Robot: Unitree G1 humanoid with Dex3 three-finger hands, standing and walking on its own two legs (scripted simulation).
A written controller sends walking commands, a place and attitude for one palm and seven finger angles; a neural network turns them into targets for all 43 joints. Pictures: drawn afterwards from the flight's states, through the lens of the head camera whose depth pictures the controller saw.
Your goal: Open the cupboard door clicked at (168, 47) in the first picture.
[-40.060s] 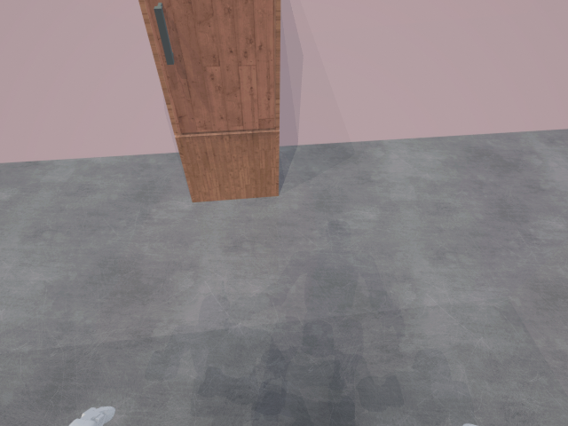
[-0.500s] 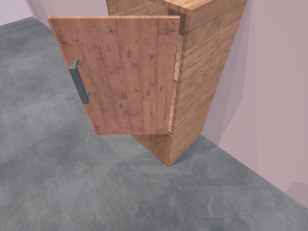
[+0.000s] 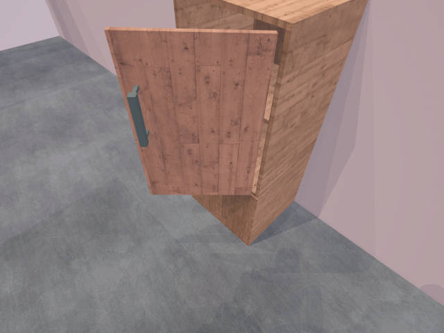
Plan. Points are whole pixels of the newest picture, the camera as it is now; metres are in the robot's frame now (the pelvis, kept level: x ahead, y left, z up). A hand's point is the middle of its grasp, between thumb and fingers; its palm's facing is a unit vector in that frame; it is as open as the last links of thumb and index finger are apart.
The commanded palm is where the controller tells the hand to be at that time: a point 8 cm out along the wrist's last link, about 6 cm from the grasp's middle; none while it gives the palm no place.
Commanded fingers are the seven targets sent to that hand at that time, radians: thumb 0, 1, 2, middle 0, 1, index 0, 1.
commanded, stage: look again from close up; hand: left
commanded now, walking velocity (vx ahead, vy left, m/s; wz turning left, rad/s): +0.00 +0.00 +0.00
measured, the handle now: (140, 117) +0.62 +0.27 +0.04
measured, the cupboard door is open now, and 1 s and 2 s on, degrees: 46 46 46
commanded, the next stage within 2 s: shuffle to correct the standing spot in 0.18 s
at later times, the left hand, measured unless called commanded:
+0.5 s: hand out of the picture -0.04 +0.17 -0.18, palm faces +0.09 -0.98 -0.17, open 7.4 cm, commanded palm none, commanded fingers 0.00 0.90 0.90 -0.20 -0.30 -0.20 -0.30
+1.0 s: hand (142, 322) +0.18 +0.18 -0.16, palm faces +0.03 -0.98 -0.21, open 7.3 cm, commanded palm none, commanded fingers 0.00 0.90 0.90 -0.20 -0.30 -0.20 -0.30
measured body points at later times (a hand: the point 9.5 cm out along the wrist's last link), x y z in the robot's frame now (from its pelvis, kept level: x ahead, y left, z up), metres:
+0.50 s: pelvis -0.01 +0.01 +0.00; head -0.01 +0.01 +0.45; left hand -0.05 +0.22 -0.16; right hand -0.03 -0.21 -0.16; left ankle +0.01 +0.10 -0.73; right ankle +0.01 -0.12 -0.74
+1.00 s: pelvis +0.10 +0.00 -0.01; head +0.13 -0.01 +0.44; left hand +0.18 +0.24 -0.15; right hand +0.02 -0.19 -0.17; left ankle +0.01 +0.09 -0.73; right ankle +0.15 -0.10 -0.74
